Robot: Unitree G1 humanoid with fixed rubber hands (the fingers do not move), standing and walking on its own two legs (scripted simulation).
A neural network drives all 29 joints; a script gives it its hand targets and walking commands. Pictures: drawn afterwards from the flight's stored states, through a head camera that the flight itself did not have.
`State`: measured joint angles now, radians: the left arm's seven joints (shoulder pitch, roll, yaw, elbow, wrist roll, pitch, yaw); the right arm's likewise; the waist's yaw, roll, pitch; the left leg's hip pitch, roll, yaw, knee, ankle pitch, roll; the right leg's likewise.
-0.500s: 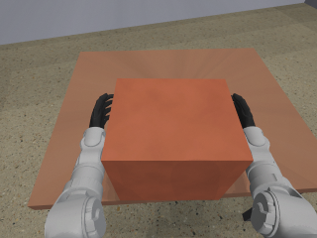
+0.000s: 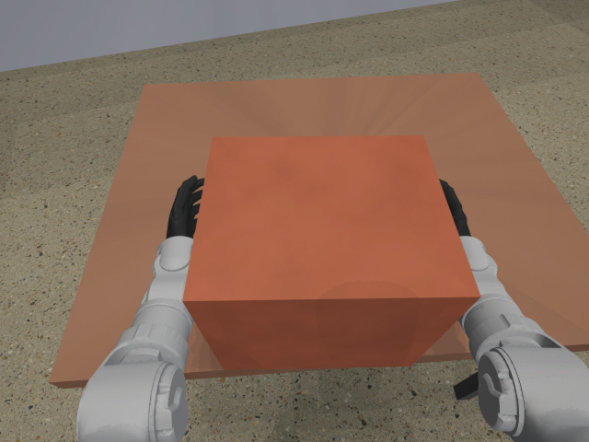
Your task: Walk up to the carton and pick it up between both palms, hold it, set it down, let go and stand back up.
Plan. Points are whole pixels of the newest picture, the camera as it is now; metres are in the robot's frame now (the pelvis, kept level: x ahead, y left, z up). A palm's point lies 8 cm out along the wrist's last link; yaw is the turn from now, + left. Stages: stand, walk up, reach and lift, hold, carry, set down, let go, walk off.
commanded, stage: set down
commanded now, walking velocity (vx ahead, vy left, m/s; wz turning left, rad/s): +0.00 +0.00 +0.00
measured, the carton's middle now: (317, 259) +0.37 +0.01 +0.02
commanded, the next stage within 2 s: none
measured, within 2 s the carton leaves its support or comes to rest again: neither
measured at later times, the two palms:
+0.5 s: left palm (173, 265) +0.36 +0.22 +0.00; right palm (487, 243) +0.41 -0.24 +0.02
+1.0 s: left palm (149, 304) +0.29 +0.23 +0.02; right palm (502, 293) +0.32 -0.24 +0.03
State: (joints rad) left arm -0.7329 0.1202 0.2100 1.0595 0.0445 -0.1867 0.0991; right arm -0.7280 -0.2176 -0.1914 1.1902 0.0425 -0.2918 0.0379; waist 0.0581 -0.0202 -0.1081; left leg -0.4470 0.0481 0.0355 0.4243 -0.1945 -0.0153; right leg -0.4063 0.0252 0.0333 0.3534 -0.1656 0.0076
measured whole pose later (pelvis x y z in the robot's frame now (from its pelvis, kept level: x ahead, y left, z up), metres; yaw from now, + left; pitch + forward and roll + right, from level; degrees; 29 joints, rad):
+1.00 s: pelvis -0.04 -0.03 -0.01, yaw +3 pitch +8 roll +0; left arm -0.43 0.30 0.01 0.83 -0.27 -0.20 0.02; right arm -0.43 -0.35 0.10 0.87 0.40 -0.22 0.02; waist 0.03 -0.03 -0.08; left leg -0.47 0.04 -0.02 0.51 -0.18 -0.05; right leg -0.46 0.02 -0.02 0.54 -0.22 -0.03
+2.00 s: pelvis -0.01 +0.00 +0.00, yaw +0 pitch -6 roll +0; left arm 0.30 0.19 -0.02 0.21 -0.14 -0.06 0.09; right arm 0.29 -0.29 -0.03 0.28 0.25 -0.14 0.09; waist 0.04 -0.02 0.03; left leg -0.06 0.02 0.05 0.36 -0.20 -0.01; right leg -0.07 0.01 0.05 0.39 -0.22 0.00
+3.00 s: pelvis +0.01 +0.00 +0.00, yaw +1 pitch -6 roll +0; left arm 0.26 0.18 0.00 0.35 -0.04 0.03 0.01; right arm 0.25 -0.21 -0.02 0.61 0.07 -0.19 0.04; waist 0.05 0.00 0.05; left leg -0.02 0.03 0.02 0.35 -0.22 -0.02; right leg 0.00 0.01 0.03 0.33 -0.22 0.00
